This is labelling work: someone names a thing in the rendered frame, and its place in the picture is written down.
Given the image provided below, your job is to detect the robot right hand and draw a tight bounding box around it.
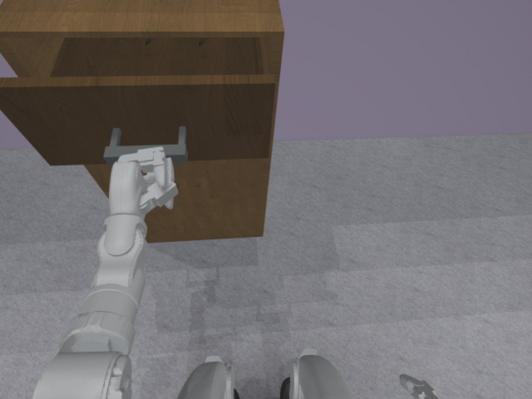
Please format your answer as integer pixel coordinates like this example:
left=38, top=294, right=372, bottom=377
left=399, top=374, right=439, bottom=399

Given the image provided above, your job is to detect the robot right thigh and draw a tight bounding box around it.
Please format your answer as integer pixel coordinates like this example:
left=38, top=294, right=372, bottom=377
left=289, top=355, right=356, bottom=399

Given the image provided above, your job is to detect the robot left forearm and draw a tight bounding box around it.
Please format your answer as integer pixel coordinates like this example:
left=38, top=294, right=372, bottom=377
left=31, top=214, right=150, bottom=399

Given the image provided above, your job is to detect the handle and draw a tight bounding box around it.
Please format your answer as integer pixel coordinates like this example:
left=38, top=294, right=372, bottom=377
left=103, top=126, right=188, bottom=165

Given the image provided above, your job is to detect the robot left thigh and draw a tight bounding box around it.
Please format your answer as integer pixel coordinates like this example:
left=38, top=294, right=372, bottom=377
left=177, top=362, right=234, bottom=399

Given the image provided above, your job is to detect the robot left upper arm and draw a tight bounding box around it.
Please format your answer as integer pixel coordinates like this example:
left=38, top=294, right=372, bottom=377
left=36, top=351, right=132, bottom=399

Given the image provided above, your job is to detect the robot thigh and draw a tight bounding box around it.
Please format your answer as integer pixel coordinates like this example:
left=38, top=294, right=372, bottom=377
left=177, top=362, right=234, bottom=399
left=289, top=355, right=356, bottom=399

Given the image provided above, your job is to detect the drawer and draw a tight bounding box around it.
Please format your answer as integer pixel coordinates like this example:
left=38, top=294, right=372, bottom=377
left=0, top=37, right=276, bottom=166

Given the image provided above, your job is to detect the robot left hand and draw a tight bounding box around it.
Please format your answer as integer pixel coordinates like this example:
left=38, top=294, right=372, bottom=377
left=109, top=147, right=178, bottom=220

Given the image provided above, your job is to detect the cabinet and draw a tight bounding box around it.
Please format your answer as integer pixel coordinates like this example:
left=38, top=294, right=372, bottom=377
left=0, top=0, right=284, bottom=244

